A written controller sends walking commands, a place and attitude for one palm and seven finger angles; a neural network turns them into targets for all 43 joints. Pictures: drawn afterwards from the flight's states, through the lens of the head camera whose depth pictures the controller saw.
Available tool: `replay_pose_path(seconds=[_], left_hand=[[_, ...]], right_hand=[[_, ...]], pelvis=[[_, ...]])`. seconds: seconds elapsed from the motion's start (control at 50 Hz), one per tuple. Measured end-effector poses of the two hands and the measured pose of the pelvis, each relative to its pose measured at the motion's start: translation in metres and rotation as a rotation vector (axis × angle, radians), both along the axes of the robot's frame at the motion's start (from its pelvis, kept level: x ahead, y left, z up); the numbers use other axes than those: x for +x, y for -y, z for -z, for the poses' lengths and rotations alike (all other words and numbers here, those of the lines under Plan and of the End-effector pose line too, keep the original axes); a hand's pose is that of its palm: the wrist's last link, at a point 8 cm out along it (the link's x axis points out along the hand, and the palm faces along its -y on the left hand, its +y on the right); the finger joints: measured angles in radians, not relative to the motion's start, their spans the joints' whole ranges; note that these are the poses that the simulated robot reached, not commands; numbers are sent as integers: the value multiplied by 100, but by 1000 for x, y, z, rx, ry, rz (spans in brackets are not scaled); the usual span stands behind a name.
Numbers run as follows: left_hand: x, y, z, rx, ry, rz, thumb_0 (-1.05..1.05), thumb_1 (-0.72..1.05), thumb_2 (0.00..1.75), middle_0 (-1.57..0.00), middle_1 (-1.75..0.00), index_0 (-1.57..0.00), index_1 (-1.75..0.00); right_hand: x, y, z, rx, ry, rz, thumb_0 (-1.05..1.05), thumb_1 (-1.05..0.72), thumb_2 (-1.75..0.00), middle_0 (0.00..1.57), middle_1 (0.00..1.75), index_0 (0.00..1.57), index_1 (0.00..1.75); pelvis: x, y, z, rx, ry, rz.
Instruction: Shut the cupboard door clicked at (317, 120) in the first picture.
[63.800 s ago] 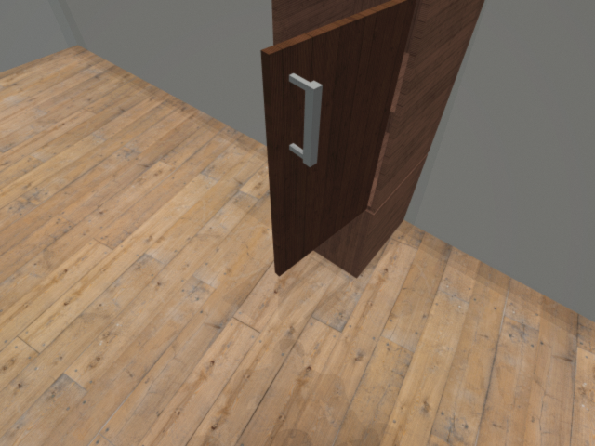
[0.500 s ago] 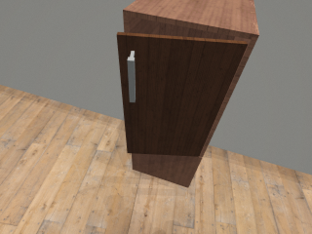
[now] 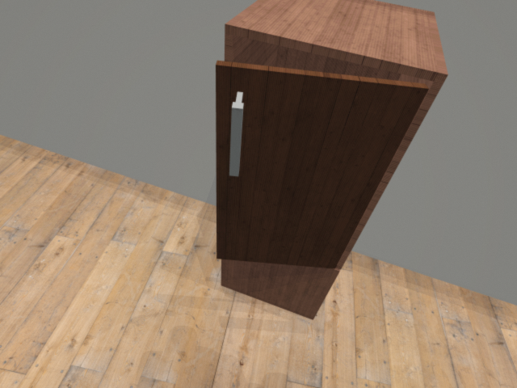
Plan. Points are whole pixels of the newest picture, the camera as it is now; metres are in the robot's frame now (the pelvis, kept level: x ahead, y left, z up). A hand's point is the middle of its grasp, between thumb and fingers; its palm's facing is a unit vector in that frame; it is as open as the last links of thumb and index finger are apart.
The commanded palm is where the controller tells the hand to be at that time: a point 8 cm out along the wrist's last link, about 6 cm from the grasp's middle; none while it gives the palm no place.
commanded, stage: look again from close up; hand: left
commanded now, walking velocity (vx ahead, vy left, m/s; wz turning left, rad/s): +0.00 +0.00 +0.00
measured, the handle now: (236, 135) +0.51 +0.09 +0.13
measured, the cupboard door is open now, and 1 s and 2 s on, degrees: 17 17 17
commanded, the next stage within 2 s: shuffle to correct the standing spot in 0.44 s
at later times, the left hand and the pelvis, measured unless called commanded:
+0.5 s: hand out of the picture +0.01 +0.16 -0.18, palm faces +0.00 -0.99 -0.16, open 7.4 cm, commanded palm none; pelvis +0.03 -0.01 +0.00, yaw +0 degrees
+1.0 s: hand out of the picture +0.07 +0.09 -0.18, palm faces -0.01 -0.99 -0.16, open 7.4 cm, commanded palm none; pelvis +0.07 -0.08 +0.00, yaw -1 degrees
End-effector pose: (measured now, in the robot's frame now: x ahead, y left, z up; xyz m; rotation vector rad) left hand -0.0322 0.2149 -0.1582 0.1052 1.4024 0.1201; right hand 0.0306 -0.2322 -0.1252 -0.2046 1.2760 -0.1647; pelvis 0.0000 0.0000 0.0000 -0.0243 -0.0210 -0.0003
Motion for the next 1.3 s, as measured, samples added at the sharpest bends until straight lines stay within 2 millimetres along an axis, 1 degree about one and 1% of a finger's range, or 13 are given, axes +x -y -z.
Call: replay_pose_path(seconds=[0.34, 0.46, 0.68, 0.76, 0.82, 0.94, 1.0, 1.04, 1.08, 1.18, 1.24, 1.3], left_hand=[[24, 2, -4, 14, -13, 19, 0, 91, 90, -20, -30, -19, -30], [35, 7, -6, 16, -7, 23, 0, 91, 90, -20, -30, -19, -30], [56, 21, -4, 5, 7, 33, 0, 91, 90, -20, -30, -19, -30], [61, 28, -3, 0, -13, 45, 0, 91, 90, -20, -30, -19, -30], [66, 36, -4, 1, -34, 62, 0, 91, 90, -20, -30, -19, -30], [86, 57, -5, 17, -27, 66, 0, 91, 90, -20, -30, -19, -30], [95, 71, -4, 20, -2, 36, 0, 91, 90, -20, -30, -19, -30], [99, 80, -2, 15, 12, 6, 0, 91, 90, -20, -30, -19, -30], [101, 90, 0, 2, 18, -19, 0, 91, 90, -20, -30, -19, -30], [102, 111, 6, -44, -10, -38, 0, 91, 90, -20, -30, -19, -30], [107, 114, 8, -54, -30, -42, 0, 91, 90, -20, -30, -20, -30], [114, 108, 6, -40, -27, -30, 0, 91, 90, -20, -30, -20, -30]], right_hand=[[-8, 1, 3, 17, -68, 35, 0, -91, -90, 20, 30, 20, 30], [-3, 4, 4, 22, -74, 39, 0, -91, -90, 20, 30, 20, 30], [12, 16, 3, 17, -62, 44, 0, -91, -90, 20, 30, 20, 30], [16, 24, 4, 13, -66, 63, 0, -91, -90, 20, 30, 20, 30], [16, 33, 5, 9, -67, 88, 0, -90, -90, 20, 30, 20, 30], [12, 61, 11, 8, -105, 116, 0, -90, -90, 20, 30, 20, 30], [14, 74, 14, 11, -140, 101, 0, -90, -90, 20, 30, 20, 30], [21, 81, 12, 8, -164, 81, 0, -90, -90, 20, 30, 20, 30], [33, 85, 10, 2, -173, 57, 0, -90, -90, 20, 29, 20, 30], [77, 84, 13, -3, -112, 25, 0, -91, -90, 20, 29, 20, 30], [99, 83, 11, -15, -65, 29, 1, -93, -90, 20, 29, 20, 30], [118, 80, 8, -13, -14, 22, 1, -94, -90, 20, 29, 20, 30]], pelvis=[[17, 6, -3, 10, -13, 5], [24, 10, -3, 12, -12, 8], [36, 21, -3, 18, -12, 13], [42, 30, -2, 27, -21, 28], [47, 39, -2, 30, -28, 50], [59, 66, 2, 27, -28, 53], [70, 79, 3, 10, -33, 26], [77, 86, 4, 6, -37, 0], [83, 91, 3, 3, -38, -15], [97, 90, 6, -8, -28, -17], [103, 88, 6, 12, -19, -3], [104, 86, 5, 18, -21, 8]])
